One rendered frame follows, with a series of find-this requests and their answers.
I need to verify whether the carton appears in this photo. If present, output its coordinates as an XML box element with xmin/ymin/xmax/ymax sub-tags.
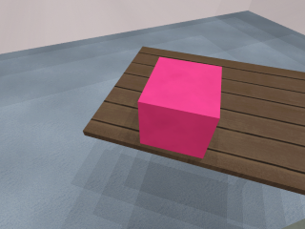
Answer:
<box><xmin>137</xmin><ymin>57</ymin><xmax>222</xmax><ymax>158</ymax></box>

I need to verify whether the table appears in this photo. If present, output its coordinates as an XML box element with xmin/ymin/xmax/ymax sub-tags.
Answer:
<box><xmin>83</xmin><ymin>46</ymin><xmax>305</xmax><ymax>229</ymax></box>

